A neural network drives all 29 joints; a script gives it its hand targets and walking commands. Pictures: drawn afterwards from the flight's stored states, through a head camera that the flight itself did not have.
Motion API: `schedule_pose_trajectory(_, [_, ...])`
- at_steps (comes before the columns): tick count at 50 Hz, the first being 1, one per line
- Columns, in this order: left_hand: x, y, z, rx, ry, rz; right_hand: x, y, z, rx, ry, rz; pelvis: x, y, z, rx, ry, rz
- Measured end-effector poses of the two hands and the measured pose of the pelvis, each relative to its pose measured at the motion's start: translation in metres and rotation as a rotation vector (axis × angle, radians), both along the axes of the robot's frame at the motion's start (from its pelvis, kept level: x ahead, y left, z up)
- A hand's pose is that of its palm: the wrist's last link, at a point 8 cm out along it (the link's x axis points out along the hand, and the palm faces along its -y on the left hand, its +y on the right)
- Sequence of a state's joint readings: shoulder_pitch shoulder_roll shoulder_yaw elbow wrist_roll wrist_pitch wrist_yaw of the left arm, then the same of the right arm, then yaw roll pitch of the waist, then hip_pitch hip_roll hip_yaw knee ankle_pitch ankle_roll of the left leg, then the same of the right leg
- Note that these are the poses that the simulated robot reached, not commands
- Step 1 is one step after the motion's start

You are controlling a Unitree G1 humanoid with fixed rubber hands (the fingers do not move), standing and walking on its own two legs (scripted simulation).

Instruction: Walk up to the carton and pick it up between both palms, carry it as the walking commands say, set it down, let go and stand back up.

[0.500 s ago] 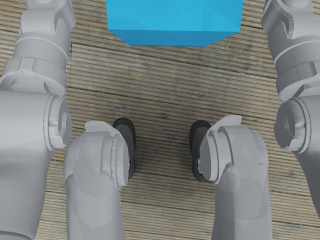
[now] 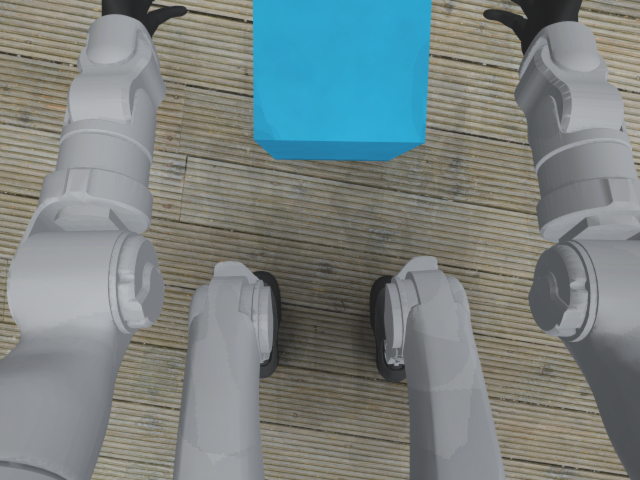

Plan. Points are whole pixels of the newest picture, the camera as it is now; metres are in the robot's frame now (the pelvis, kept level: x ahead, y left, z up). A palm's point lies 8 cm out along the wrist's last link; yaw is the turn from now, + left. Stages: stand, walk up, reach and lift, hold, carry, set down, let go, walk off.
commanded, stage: set down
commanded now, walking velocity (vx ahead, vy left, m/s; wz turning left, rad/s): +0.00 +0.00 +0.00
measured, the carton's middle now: (335, 85) +0.56 -0.02 -0.33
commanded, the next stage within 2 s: let go in 0.82 s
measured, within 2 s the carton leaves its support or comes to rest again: neither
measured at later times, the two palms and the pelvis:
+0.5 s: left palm out of the picture +0.55 +0.19 +0.04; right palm out of the picture +0.54 -0.21 +0.04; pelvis +0.02 +0.00 +0.13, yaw +1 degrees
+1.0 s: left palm out of the picture +0.52 +0.19 +0.10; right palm out of the picture +0.51 -0.22 +0.11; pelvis +0.05 +0.00 +0.22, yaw +1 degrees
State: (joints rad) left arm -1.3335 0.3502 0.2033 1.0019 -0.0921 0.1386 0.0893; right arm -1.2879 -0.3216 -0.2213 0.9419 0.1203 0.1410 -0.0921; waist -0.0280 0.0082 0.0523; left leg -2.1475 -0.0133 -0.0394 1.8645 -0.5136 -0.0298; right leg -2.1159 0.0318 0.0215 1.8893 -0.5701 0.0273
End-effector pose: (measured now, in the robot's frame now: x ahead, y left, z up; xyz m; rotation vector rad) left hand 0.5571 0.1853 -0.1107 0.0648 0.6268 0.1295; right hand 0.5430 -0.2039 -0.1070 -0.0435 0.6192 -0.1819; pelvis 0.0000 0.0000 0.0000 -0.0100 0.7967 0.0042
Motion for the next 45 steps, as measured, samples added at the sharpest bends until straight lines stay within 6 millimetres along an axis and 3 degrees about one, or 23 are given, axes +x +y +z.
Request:
schedule_pose_trajectory(11, [0.0, 0.002, 0.062, 0.004, -0.017, -0.008, 0.002, 0.0, 0.063, 0.003, -0.014, 0.009, 0.004, 0.0, 0.052, 0.0, 0.035, 0.006])
schedule_pose_trajectory(33, [-0.005, 0.006, 0.192, 0.008, -0.014, -0.034, -0.003, -0.007, 0.194, 0.0, -0.013, 0.035, 0.027, 0.001, 0.174, 0.006, 0.01, 0.007])
schedule_pose_trajectory(39, [-0.007, 0.003, 0.215, 0.007, 0.0, -0.045, -0.007, -0.009, 0.215, -0.004, -0.001, 0.04, 0.033, 0.002, 0.198, 0.005, -0.006, 0.006])
schedule_pose_trajectory(45, [-0.013, 0.001, 0.218, 0.021, 0.025, -0.045, -0.013, -0.008, 0.217, -0.02, 0.03, 0.053, 0.038, 0.001, 0.211, 0.002, -0.017, 0.008])
